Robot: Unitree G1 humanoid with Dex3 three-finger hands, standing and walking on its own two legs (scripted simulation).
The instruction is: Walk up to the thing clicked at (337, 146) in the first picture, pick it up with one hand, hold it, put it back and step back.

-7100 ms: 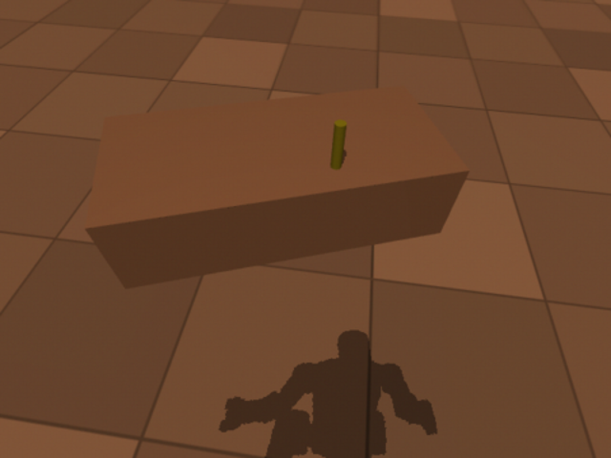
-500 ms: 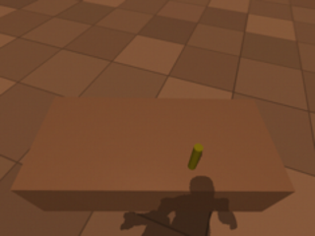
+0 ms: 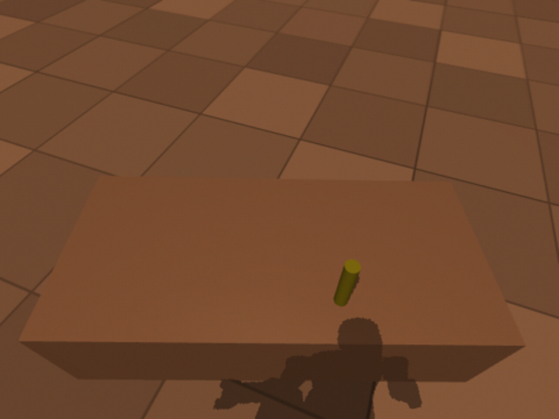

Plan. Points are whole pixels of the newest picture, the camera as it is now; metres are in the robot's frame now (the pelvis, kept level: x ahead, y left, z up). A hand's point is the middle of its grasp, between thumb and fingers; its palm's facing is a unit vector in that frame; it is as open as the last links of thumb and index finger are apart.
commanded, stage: stand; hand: right
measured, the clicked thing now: (346, 284) +0.49 -0.18 -0.33
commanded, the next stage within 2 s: go down in 0.26 s
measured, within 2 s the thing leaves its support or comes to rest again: neither
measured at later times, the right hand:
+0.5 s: hand out of the picture +0.11 -0.25 -0.16, palm faces +0.07 +0.95 -0.31, open 8.6 cm
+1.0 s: hand out of the picture +0.14 -0.27 -0.16, palm faces +0.05 +0.95 -0.32, open 16.8 cm
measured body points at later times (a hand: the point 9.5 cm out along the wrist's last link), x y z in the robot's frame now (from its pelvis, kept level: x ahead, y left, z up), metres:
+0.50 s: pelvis -0.01 +0.00 -0.01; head +0.02 +0.00 +0.44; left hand +0.08 +0.29 -0.13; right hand +0.11 -0.30 -0.13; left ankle +0.02 +0.13 -0.75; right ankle -0.03 -0.14 -0.75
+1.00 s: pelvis -0.01 -0.02 -0.03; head +0.04 -0.03 +0.42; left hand +0.13 +0.24 -0.13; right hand +0.13 -0.32 -0.14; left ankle +0.02 +0.13 -0.75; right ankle -0.03 -0.14 -0.75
